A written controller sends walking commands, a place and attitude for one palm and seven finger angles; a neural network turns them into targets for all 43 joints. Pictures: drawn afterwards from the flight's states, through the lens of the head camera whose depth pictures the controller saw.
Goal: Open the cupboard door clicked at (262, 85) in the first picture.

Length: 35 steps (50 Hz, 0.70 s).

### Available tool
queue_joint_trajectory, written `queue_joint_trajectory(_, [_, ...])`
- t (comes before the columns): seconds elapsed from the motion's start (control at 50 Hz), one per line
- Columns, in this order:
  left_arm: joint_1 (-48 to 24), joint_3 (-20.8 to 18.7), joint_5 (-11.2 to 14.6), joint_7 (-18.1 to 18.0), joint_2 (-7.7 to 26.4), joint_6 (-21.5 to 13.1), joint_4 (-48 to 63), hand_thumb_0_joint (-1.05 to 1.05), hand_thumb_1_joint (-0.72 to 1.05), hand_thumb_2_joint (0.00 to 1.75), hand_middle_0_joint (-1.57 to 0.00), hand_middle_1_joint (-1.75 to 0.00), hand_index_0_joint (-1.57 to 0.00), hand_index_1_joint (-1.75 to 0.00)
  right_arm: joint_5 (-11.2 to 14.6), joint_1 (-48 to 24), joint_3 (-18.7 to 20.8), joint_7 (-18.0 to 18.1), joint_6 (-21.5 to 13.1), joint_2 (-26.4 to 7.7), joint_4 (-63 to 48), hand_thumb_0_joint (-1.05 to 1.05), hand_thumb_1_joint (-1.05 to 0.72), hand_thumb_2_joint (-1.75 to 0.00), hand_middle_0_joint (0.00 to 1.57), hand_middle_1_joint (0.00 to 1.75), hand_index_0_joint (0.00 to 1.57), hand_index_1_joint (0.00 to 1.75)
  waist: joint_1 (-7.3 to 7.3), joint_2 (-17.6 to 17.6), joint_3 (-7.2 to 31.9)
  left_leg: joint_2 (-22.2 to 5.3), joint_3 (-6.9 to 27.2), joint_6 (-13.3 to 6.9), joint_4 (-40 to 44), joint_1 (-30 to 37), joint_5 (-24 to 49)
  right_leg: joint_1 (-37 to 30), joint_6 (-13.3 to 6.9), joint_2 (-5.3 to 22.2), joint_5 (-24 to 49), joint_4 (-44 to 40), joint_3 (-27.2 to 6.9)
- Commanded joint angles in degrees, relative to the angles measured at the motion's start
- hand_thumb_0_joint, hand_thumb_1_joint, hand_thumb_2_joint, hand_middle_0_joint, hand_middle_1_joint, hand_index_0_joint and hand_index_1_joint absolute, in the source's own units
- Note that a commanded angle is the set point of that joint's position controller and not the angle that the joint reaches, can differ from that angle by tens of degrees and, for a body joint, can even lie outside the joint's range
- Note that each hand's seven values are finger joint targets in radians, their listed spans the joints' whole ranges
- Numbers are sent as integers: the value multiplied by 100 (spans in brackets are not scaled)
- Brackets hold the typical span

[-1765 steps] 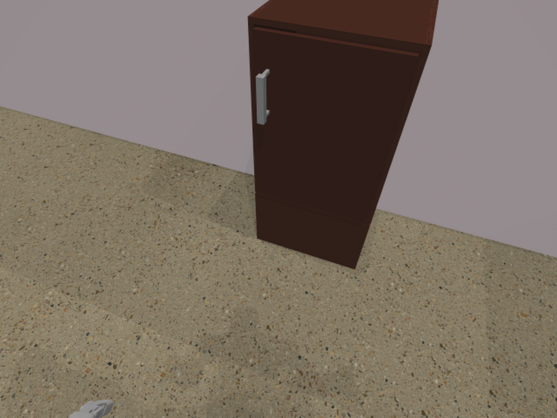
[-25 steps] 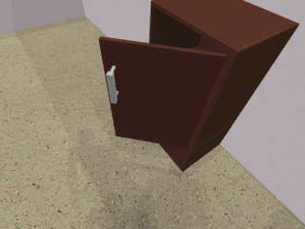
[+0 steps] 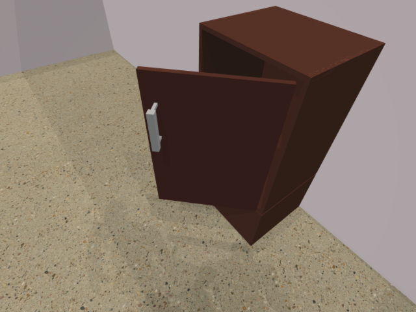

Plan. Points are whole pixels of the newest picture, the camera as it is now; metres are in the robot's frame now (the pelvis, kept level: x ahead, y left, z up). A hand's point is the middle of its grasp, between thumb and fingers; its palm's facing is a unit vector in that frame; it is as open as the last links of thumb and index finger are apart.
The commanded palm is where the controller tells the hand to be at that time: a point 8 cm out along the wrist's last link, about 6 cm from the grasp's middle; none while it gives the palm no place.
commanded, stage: look again from close up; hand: left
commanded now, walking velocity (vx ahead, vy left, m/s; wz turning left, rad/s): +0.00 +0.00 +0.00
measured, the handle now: (155, 127) +0.62 +0.20 -0.01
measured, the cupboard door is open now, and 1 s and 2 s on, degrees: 45 45 45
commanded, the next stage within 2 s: shuffle to correct the standing spot in 0.24 s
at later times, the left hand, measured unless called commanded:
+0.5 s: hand out of the picture -0.09 +0.16 -0.17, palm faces +0.03 -0.99 -0.15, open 7.4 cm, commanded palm none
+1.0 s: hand out of the picture +0.01 +0.16 -0.17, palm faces +0.05 -0.98 -0.18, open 7.3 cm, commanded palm none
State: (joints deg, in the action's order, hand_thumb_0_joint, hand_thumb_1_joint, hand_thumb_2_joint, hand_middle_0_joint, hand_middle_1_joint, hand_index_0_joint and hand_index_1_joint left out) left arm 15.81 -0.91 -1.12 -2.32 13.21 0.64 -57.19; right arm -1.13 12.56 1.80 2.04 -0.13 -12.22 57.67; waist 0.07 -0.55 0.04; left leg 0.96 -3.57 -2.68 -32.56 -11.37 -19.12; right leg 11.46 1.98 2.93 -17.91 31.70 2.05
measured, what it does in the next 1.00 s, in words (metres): stands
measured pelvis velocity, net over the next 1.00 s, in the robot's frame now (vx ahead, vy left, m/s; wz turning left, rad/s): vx -0.01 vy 0.00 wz -0.06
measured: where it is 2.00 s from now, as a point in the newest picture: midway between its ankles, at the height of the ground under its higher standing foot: outside the picture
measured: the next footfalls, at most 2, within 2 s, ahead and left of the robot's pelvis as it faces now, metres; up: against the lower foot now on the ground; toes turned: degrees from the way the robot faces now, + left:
left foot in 1.24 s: +0.18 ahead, +0.15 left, +0.00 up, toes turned +3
right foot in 1.76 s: +0.07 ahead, -0.09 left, +0.00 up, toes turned -6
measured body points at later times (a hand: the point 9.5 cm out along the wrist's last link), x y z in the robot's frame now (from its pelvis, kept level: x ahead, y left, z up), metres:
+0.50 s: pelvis -0.05 +0.00 +0.01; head -0.07 +0.01 +0.46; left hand -0.09 +0.21 -0.16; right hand -0.07 -0.23 -0.15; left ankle -0.02 +0.09 -0.73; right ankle -0.01 -0.14 -0.73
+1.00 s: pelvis -0.01 +0.00 +0.00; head -0.02 -0.01 +0.45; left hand +0.01 +0.22 -0.15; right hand -0.05 -0.21 -0.17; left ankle -0.01 +0.09 -0.70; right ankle +0.00 -0.11 -0.73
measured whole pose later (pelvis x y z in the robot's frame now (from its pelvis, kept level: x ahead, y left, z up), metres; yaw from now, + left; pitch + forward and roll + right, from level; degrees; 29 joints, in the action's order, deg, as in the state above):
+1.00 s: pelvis -0.01 +0.00 +0.00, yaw -4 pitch -2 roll -1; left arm 20.6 -2.9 -1.3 -1.8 5.4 -2.7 -59.0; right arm -1.6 20.0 2.4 0.1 0.5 -8.1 64.2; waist -0.3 2.5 -0.6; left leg -0.6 -4.5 -2.7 -50.1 -19.9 -23.5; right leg 12.3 -1.5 1.6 -15.3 30.1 6.4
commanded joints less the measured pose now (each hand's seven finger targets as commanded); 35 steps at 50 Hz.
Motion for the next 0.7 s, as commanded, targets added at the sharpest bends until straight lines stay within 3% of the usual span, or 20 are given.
queue_joint_trajectory(0.0, [214,-41,10,1,569,-102,268,0,90,90,-20,-30,-20,-30,26,13,86,-49,-105,-664,-298,0,-90,-90,20,30,20,30,-23,-24,-282,-644,659,-10,846,-253,1523,31,-334,321,1323,-597,-401])
queue_joint_trajectory(0.16, [255,20,-2,16,492,-110,163,0,90,90,-20,-30,-20,-30,31,56,41,-123,-68,-606,-121,0,-90,-90,20,30,20,30,-12,43,-587,-590,751,43,1404,-514,-22,218,-267,297,251,-1044,-523])
queue_joint_trajectory(0.32, [565,44,-16,-8,259,-128,-48,0,90,90,-20,-30,-20,-30,47,389,38,-135,-35,-416,151,0,-90,-90,20,30,20,30,7,-11,-604,-589,799,68,1571,-659,-464,287,-232,294,-72,-1201,-538])
queue_joint_trajectory(0.34, [657,35,-28,0,231,-130,-95,0,90,90,-20,-30,-20,-30,35,468,41,-136,-22,-418,202,0,-90,-90,20,30,20,30,-5,0,-546,-576,762,64,1574,-647,-755,275,-233,271,-395,-1221,-542])
queue_joint_trajectory(0.42, [940,-92,-79,34,192,-59,-126,0,90,90,-20,-30,-20,-30,-10,653,105,-144,66,-439,246,0,-90,-90,20,30,20,30,-63,120,-797,-569,728,-9,1470,-1014,-1857,514,-338,156,-1588,-1142,-659])
queue_joint_trajectory(0.48, [1129,-162,-50,77,113,-72,-185,0,90,90,-20,-30,-20,-30,1,730,117,-132,52,-350,238,0,-90,-90,20,30,20,30,-80,-56,-967,-513,596,-39,1138,-1005,-1594,666,-494,188,-1577,-1118,-921])
queue_joint_trajectory(0.56, [1182,-261,-29,122,8,-66,-196,0,90,90,-20,-30,-20,-30,-12,951,147,-101,36,-251,248,0,-90,-90,20,30,20,30,5,-59,-745,-432,514,-41,921,-806,-1759,876,-642,173,-1818,-940,-1029])
queue_joint_trajectory(0.62, [1188,-288,-37,138,-98,-63,-184,0,90,90,-20,-30,-20,-30,-11,1022,176,-88,21,-270,254,0,-90,-90,20,30,20,30,19,55,-782,-546,715,-118,1075,-807,-2054,1035,-645,27,-1755,-604,-873])
queue_joint_trajectory(0.64, [1137,-282,-39,147,-170,-61,-171,0,90,90,-20,-30,-20,-30,-17,1092,183,-80,7,-309,253,0,-90,-90,20,30,20,30,58,280,-845,-694,962,-191,1373,-742,-2248,1176,-600,-101,-1563,-292,-688])
queue_joint_trajectory(0.68, [1052,-246,-59,184,-391,-61,-139,0,90,90,-20,-30,-20,-30,-12,1172,245,-55,-43,-505,303,0,-90,-90,20,30,20,30,83,919,-888,-1474,1850,-550,2222,-718,-2840,1214,-419,-425,-563,1048,89])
